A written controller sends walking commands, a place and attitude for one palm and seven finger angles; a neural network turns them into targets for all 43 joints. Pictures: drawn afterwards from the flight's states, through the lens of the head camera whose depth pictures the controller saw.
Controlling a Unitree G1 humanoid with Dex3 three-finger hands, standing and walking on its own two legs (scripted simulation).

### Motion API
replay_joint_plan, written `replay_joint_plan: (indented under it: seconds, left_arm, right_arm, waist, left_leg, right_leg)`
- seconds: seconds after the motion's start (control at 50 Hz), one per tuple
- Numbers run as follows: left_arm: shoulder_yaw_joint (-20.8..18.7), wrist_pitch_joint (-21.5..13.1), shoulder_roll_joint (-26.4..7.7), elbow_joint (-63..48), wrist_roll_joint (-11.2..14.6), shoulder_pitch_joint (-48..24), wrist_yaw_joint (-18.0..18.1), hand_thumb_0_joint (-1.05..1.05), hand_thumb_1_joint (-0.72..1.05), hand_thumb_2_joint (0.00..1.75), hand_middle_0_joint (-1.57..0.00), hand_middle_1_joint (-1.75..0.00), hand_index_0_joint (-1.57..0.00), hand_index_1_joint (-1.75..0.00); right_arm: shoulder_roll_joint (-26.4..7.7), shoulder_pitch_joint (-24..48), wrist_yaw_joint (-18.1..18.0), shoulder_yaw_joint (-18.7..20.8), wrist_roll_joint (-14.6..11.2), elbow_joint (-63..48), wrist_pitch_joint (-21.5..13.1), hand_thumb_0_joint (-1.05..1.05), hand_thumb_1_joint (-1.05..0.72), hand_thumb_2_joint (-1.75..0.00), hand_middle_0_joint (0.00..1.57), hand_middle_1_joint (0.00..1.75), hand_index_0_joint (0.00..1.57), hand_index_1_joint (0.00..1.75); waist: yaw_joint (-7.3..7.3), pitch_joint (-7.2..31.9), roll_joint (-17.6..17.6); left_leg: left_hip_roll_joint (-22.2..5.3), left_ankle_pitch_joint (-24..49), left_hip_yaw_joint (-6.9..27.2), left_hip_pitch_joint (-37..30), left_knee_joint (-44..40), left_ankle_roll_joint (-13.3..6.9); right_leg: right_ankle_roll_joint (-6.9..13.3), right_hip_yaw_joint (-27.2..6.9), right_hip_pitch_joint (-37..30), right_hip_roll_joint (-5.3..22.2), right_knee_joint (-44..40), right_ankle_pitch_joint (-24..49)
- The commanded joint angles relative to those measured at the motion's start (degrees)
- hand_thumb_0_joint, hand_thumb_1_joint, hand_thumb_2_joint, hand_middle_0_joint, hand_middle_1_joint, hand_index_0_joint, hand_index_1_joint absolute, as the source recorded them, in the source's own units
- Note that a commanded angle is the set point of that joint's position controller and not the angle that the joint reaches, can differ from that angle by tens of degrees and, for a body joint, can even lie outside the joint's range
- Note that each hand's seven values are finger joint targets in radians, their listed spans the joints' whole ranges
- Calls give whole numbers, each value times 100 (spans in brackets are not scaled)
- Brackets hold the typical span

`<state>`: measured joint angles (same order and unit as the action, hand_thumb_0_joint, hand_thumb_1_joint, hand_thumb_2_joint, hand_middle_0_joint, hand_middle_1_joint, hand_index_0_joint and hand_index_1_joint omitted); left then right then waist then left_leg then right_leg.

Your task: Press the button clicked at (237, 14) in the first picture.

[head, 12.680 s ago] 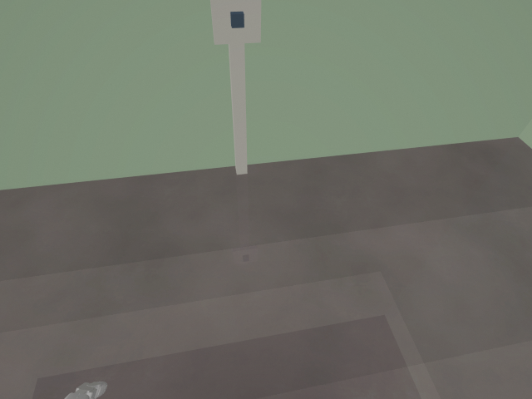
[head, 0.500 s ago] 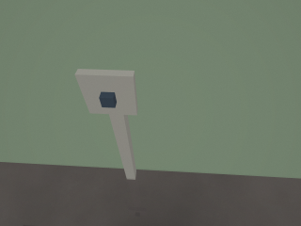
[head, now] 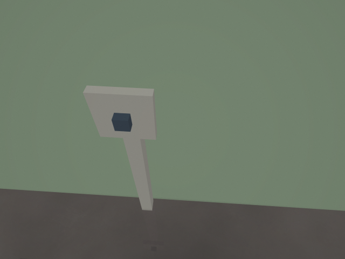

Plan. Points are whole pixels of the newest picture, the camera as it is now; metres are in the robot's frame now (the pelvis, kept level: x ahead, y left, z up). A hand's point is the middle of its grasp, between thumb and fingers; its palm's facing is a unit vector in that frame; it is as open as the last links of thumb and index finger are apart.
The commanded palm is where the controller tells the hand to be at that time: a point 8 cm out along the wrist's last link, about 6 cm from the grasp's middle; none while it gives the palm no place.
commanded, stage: come to a stop and stand still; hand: left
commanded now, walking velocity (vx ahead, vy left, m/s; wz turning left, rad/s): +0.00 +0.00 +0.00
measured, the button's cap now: (122, 121) +0.46 +0.18 +0.04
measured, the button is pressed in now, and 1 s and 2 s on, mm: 0 0 0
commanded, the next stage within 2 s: look again from close up in 0.28 s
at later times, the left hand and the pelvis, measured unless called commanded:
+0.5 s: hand out of the picture -0.01 +0.14 -0.18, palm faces +0.04 -0.99 -0.16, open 7.3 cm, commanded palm none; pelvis +0.01 -0.02 +0.00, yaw +0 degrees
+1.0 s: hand out of the picture +0.00 +0.12 -0.17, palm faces +0.08 -0.98 -0.18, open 7.3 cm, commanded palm +0.10 +0.17 -0.07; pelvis +0.01 -0.04 +0.00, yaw +0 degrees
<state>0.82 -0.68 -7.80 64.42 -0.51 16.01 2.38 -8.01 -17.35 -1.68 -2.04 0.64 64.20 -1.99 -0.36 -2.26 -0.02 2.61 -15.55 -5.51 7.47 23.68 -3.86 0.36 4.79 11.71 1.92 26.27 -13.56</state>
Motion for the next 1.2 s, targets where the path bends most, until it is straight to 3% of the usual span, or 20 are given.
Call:
replay_joint_plan:
  seconds: [0.0,0.3,0.44,0.92,0.94,0.96,0.98,1.0,1.02,1.04,1.06,1.08,1.1,1.12,1.14,1.18]
  left_arm:
    - [-65,-87,-444,-110,-2,431,-5,0,90,90,-20,-30,-20,-30]
    - [-61,-87,-377,-50,-6,512,1,0,90,90,-20,-30,-20,-30]
    - [-73,-103,-356,-37,2,560,8,0,90,90,-20,-30,-20,-30]
    - [-92,-115,-323,-62,-1,639,10,0,90,90,-20,-30,-20,-30]
    - [-136,-269,-646,134,-74,1022,238,0,90,90,-20,-30,-20,-30]
    - [-188,-1415,-1503,-8627,1156,-3132,123,0,90,90,-23,-33,-23,-33]
    - [-371,-1005,-1272,-7220,729,-1186,417,0,90,90,-25,-36,-25,-36]
    - [-277,-705,-850,-6596,866,-1022,716,0,90,90,-28,-39,-28,-39]
    - [287,-97,159,-5334,837,548,702,0,90,90,-31,-42,-31,-42]
    - [560,-161,311,-6384,1045,-96,542,0,90,90,-34,-45,-34,-45]
    - [504,-420,106,-6789,1103,-92,423,0,90,90,-36,-48,-36,-48]
    - [563,-712,104,-6811,1064,19,347,0,90,90,-39,-51,-39,-51]
    - [564,-902,153,-6602,1020,137,253,0,90,90,-42,-54,-42,-54]
    - [408,-1138,98,-6321,972,-19,147,0,90,90,-45,-57,-45,-57]
    - [284,-1429,229,-5807,997,395,-38,0,90,90,-47,-60,-47,-60]
    - [-122,-2111,222,-5428,1211,1911,-581,0,90,90,-53,-66,-53,-66]
  right_arm:
    - [-493,-433,-47,115,16,-69,-69,0,-90,-90,20,30,20,30]
    - [-392,-420,-67,118,3,89,-40,0,-90,-90,20,30,20,30]
    - [-336,-447,-76,126,3,117,-52,0,-90,-90,20,30,20,30]
    - [-243,-508,-87,130,7,162,-16,0,-90,-90,20,30,20,30]
    - [-532,251,-31,206,-91,-270,-67,0,-90,-90,20,30,20,30]
    - [-1765,-66,-219,334,-213,-2354,-966,0,-90,-90,20,30,20,30]
    - [-1074,553,-353,155,-219,-2069,-1405,0,-90,-90,20,30,20,30]
    - [-1152,489,-375,318,-246,-1698,-1482,0,-90,-90,20,30,20,30]
    - [-873,374,-316,322,-380,-1666,-1437,0,-90,-90,20,30,20,30]
    - [-1113,457,-311,331,-454,-2147,-1494,0,-90,-90,20,30,20,30]
    - [-1290,505,-351,389,-468,-2292,-1640,0,-90,-90,20,30,20,30]
    - [-1389,570,-371,382,-374,-2449,-1774,0,-90,-90,20,30,20,30]
    - [-1407,549,-341,400,-293,-2696,-1835,0,-90,-90,20,30,20,30]
    - [-1404,455,-314,451,-242,-2789,-1820,0,-90,-90,20,30,20,30]
    - [-1387,562,-277,525,-173,-2918,-1826,0,-90,-90,20,30,20,30]
    - [-1360,804,-93,612,-121,-3306,-1810,0,-90,-90,20,30,20,30]
  waist:
    - [13,-63,-94]
    - [3,-226,39]
    - [2,-80,-28]
    - [1,-231,-58]
    - [-242,-125,183]
    - [615,2598,-1172]
    - [78,2439,-1822]
    - [240,1789,-1572]
    - [222,953,-658]
    - [266,327,-158]
    - [292,467,251]
    - [375,305,713]
    - [413,242,945]
    - [486,134,1564]
    - [333,-11,1857]
    - [-167,328,2046]
  left_leg:
    - [-895,1452,827,292,-515,82]
    - [-901,1314,792,261,-508,99]
    - [-886,1452,777,189,-466,108]
    - [-889,1142,738,265,-456,167]
    - [-877,1638,408,678,946,354]
    - [-317,1964,519,-718,100,165]
    - [-465,2757,401,-816,-12,168]
    - [-528,2123,453,-273,38,322]
    - [-539,1471,624,283,42,272]
    - [-532,1008,769,619,67,216]
    - [-481,629,722,605,256,175]
    - [-387,398,740,812,466,131]
    - [-282,181,718,1057,736,109]
    - [-226,-35,732,1387,975,153]
    - [-203,-218,720,1844,1213,210]
    - [-145,-272,653,2600,1602,334]
  right_leg:
    - [191,-531,-283,471,-259,882]
    - [215,-554,-282,486,-389,941]
    - [231,-552,-401,514,-395,1107]
    - [289,-602,-360,516,-543,1026]
    - [7,-902,-360,851,-354,4363]
    - [115,-710,-832,364,114,2819]
    - [269,-538,-661,20,164,1466]
    - [190,-256,-192,4,183,699]
    - [137,-185,146,8,58,541]
    - [97,-154,338,24,19,405]
    - [54,-170,596,24,-44,98]
    - [22,-196,920,8,-70,-248]
    - [1,-244,1262,26,26,-623]
    - [-32,-271,1642,8,112,-1043]
    - [-50,-273,1923,13,296,-1339]
    - [-12,-394,1770,20,784,-1204]
